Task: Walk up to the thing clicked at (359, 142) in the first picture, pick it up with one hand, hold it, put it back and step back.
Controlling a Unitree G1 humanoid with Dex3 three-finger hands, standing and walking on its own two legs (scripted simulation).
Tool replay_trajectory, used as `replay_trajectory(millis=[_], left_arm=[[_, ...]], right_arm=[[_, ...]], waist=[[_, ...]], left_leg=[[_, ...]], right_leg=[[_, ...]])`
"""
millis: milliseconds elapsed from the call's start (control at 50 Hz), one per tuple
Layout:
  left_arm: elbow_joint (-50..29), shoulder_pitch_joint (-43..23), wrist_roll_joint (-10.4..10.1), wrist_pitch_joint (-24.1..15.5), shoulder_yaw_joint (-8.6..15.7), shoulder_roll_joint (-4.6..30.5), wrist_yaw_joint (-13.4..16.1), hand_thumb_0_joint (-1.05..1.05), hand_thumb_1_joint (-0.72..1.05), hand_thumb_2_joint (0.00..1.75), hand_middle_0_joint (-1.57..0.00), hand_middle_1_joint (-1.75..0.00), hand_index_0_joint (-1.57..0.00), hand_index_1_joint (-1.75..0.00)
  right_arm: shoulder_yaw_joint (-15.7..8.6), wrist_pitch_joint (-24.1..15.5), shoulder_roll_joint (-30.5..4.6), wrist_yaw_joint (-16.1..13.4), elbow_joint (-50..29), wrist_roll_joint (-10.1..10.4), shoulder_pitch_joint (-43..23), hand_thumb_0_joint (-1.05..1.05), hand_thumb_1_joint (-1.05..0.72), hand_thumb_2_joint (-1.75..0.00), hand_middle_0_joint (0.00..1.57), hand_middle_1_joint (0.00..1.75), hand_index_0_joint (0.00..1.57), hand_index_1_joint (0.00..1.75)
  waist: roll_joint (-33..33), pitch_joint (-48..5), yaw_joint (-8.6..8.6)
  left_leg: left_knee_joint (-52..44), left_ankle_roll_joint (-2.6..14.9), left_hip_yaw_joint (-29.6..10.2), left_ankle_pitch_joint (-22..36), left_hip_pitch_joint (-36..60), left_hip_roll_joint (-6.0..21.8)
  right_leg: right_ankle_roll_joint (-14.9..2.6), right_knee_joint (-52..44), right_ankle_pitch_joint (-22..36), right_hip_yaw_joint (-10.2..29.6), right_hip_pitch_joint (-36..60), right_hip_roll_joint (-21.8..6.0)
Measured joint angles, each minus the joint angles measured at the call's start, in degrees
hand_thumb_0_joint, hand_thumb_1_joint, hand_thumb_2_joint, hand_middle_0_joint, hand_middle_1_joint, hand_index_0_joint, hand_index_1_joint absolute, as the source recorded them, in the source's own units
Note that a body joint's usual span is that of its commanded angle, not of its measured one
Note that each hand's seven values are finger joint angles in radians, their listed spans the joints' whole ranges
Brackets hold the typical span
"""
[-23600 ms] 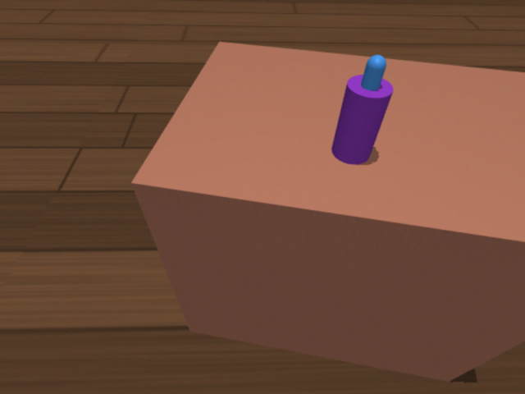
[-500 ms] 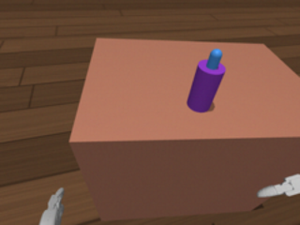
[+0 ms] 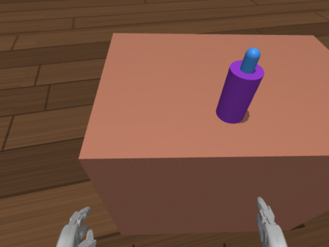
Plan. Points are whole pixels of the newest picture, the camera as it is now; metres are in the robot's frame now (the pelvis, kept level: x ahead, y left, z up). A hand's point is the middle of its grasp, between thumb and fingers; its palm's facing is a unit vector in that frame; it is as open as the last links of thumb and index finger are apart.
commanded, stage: home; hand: right
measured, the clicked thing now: (240, 85) +0.49 -0.20 +0.14
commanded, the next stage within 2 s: none
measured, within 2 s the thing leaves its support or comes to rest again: neither
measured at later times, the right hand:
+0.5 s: hand (233, 237) +0.18 -0.17 -0.09, palm faces +0.09 +0.97 -0.23, open 17.4 cm
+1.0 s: hand out of the picture +0.04 -0.28 -0.14, palm faces -0.10 +0.92 -0.38, open 17.5 cm
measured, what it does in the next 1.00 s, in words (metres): stands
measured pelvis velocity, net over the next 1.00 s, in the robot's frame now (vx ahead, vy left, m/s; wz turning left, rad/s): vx -0.02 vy -0.01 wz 0.04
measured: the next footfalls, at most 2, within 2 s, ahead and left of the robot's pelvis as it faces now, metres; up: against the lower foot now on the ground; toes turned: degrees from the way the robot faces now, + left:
none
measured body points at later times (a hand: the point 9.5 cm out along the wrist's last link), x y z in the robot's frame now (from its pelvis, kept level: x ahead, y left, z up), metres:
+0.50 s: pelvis +0.00 +0.00 +0.00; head +0.02 +0.00 +0.45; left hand +0.14 +0.24 -0.11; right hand +0.18 -0.22 -0.08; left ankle -0.02 +0.13 -0.74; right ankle +0.01 -0.15 -0.74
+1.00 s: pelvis -0.02 -0.01 +0.01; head -0.02 -0.01 +0.46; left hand +0.03 +0.30 -0.13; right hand +0.04 -0.32 -0.12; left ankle -0.02 +0.13 -0.74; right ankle +0.01 -0.15 -0.74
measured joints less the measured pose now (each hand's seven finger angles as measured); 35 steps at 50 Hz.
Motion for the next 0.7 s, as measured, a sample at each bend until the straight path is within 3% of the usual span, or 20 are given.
replay_trajectory(millis=[180,500,560,700], left_arm=[[2.8,1.2,0.3,2.0,0.4,1.1,0.3,0.01,0.89,0.9,-0.2,-0.3,-0.2,-0.3],[1.6,1.7,-0.8,5.3,0.9,1.2,-0.5,0.01,0.9,0.9,-0.2,-0.3,-0.2,-0.3],[3.7,0.4,1.2,5.1,0.4,2.8,-2.2,0.01,0.9,0.9,-0.2,-0.3,-0.2,-0.3],[10.5,-0.1,1.6,5.7,0.9,7.8,-4.0,0.01,0.9,0.9,-0.2,-0.3,-0.2,-0.3]], right_arm=[[1.5,2.5,0.8,-1.9,12.3,-0.4,-7.4,-0.01,0.52,-0.06,0.06,0.06,0.06,0.05],[2.0,4.5,1.0,-2.7,13.9,-0.1,-9.1,-0.01,0.53,-0.05,0.05,0.05,0.06,0.05],[3.6,4.5,-1.9,-0.6,18.1,-2.5,-9.9,0.0,0.53,-0.05,0.05,0.05,0.06,0.05],[3.3,6.8,-8.4,1.9,30.3,-2.7,-9.7,0.0,0.55,-0.04,0.06,0.05,0.06,0.05]], waist=[[0.3,0.2,0.15],[-0.5,-0.8,0.41],[-0.9,-0.9,0.57],[-1.6,-1.6,0.86]], left_leg=[[1.9,0.04,-0.3,-0.9,-2.3,-0.2],[0.9,-0.01,-1.4,-0.2,-1.2,-0.5],[1.4,0.09,-1.2,-0.3,-1.4,-0.6],[1.7,-0.07,-1.5,-0.4,0.0,-0.7]], right_leg=[[0.12,2.1,-1.2,-0.3,-2.3,-0.2],[0.06,0.6,-0.6,-1.4,-0.4,-0.5],[-0.01,1.7,-0.9,-1.1,-1.0,-0.6],[-0.19,2.4,-1.4,-1.4,0.4,-0.7]])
